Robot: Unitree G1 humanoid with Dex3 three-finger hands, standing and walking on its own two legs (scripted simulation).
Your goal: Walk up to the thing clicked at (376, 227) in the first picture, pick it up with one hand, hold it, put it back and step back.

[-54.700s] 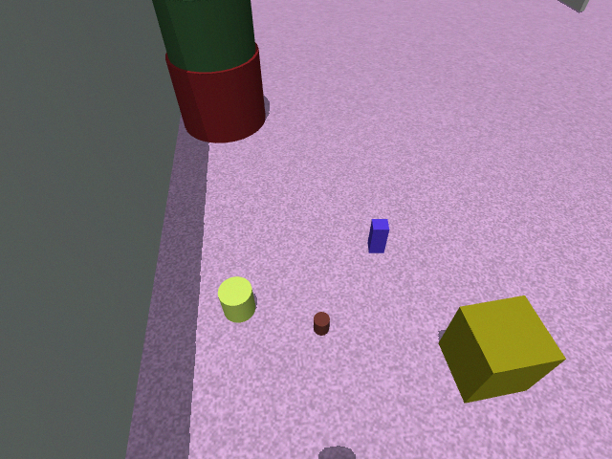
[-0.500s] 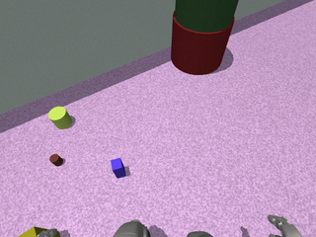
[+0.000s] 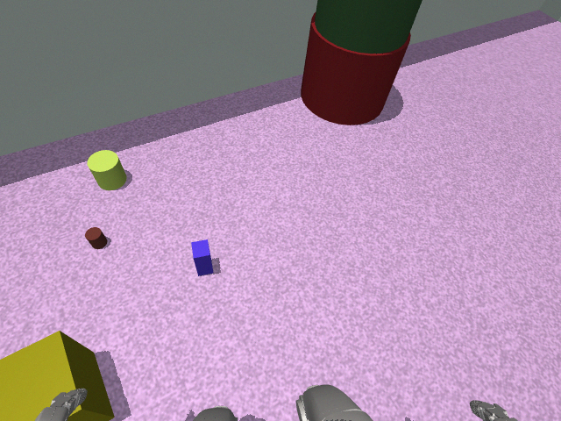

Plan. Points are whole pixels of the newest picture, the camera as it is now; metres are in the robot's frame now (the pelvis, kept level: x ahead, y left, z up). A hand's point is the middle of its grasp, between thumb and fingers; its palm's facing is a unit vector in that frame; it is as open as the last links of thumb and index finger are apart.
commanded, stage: step back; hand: left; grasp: from the side
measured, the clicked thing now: (202, 258) +0.67 +0.23 -0.69
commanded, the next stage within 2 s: stand in 1.96 s
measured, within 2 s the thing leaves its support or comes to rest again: neither
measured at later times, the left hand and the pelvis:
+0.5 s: hand out of the picture -0.06 +0.22 -0.15, palm faces +0.02 -0.91 -0.40, open 7.4 cm; pelvis -0.17 -0.05 -0.02, yaw +3 degrees
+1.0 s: hand out of the picture -0.29 +0.18 -0.14, palm faces +0.02 -0.91 -0.41, open 7.4 cm; pelvis -0.32 -0.09 -0.01, yaw +0 degrees
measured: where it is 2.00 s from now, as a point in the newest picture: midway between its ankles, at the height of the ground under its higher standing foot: outside the picture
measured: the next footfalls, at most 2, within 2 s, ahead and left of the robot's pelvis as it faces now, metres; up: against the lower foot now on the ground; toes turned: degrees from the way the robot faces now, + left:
right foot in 0.20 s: -0.07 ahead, -0.18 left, +0.00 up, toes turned +0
left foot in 0.50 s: -0.14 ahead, +0.06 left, +0.00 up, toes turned +1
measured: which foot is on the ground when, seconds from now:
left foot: down 0.00-0.22, up 0.24-0.48, down 0.50-0.86, up 0.88-1.00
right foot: up 0.00-0.18, down 0.20-0.52, up 0.54-0.80, down 0.82-1.00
